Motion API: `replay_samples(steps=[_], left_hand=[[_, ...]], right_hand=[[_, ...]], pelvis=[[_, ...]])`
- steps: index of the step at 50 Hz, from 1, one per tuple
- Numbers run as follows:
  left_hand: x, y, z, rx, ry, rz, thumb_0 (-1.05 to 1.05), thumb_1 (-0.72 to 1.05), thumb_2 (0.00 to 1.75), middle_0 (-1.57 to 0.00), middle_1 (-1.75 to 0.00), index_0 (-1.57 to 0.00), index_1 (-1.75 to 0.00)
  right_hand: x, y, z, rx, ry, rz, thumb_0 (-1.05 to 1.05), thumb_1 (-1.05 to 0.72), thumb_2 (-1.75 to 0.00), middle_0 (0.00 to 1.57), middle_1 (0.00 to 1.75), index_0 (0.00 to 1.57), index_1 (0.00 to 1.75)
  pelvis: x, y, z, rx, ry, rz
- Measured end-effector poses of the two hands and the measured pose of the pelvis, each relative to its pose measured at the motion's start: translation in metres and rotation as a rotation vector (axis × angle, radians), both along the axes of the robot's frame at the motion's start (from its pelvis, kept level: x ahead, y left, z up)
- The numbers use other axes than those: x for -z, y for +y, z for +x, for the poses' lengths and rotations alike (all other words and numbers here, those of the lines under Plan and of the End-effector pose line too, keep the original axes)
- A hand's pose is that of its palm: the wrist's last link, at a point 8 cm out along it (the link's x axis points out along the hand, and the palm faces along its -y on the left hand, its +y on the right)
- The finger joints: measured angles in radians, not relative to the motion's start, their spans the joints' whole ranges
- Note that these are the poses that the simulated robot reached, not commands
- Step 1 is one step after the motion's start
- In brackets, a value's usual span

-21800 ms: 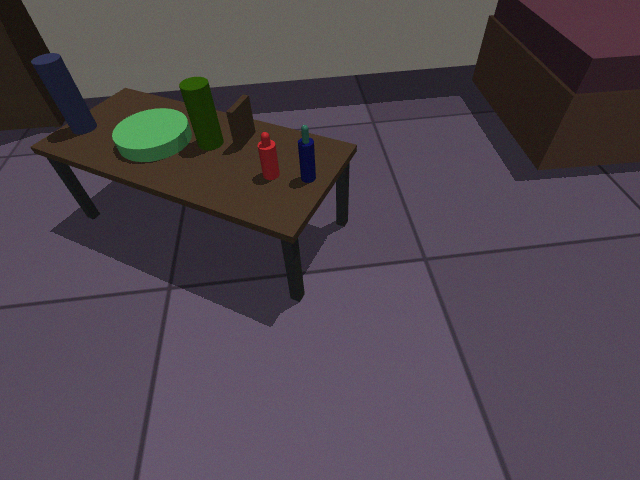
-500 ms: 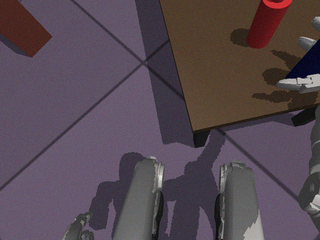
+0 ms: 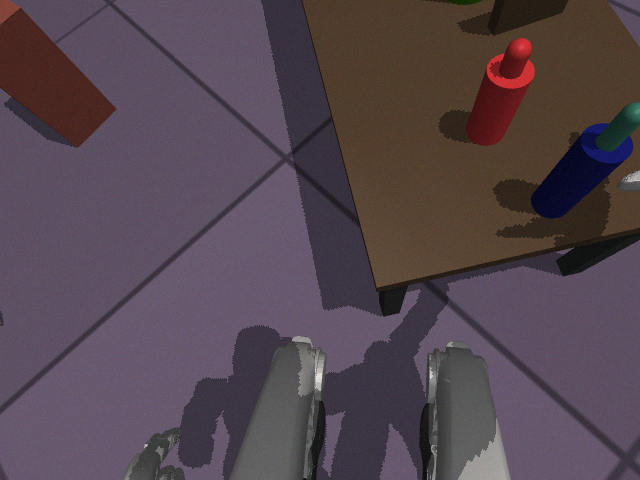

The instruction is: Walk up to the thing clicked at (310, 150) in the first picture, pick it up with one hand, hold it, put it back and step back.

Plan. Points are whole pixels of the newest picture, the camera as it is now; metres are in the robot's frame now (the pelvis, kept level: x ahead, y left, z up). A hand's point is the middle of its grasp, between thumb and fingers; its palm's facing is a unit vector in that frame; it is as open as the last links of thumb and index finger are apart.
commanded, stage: rise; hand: right
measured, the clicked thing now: (585, 164) +0.49 -0.26 -0.02
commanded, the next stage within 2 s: home in 0.08 s
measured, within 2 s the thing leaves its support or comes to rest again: neither
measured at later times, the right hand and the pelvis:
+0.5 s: hand out of the picture +0.42 -0.39 +0.15, palm faces +0.44 +0.81 -0.39, open 17.3 cm; pelvis +0.04 -0.02 +0.17, yaw -3 degrees
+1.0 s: hand out of the picture +0.24 -0.21 +0.14, palm faces +0.22 +0.94 -0.26, open 17.4 cm; pelvis +0.06 -0.01 +0.22, yaw -4 degrees
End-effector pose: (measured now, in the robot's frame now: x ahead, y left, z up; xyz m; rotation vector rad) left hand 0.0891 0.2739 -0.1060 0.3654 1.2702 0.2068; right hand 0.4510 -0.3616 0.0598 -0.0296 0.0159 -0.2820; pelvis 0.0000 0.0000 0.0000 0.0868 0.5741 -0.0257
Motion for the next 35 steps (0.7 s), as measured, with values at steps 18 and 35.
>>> replay_samples(steps=[18,35], left_hand=[[-0.144,-0.023,0.016,-0.013,-0.035,-0.021,0.00,0.90,0.89,-0.20,-0.29,-0.20,-0.29],[-0.216,-0.042,0.036,-0.043,-0.138,-0.032,0.01,0.90,0.90,-0.20,-0.29,-0.20,-0.29]], right_hand=[[-0.094,-0.055,-0.046,0.281,0.417,-0.181,-0.01,0.50,-0.07,0.06,0.06,0.07,0.06],[-0.096,0.012,-0.135,0.151,0.630,-0.124,-0.01,0.51,-0.07,0.06,0.05,0.06,0.06]], pelvis=[[-0.130,-0.010,0.027,0.034,-0.175,-0.001],[-0.202,-0.026,0.049,0.046,-0.359,-0.033]])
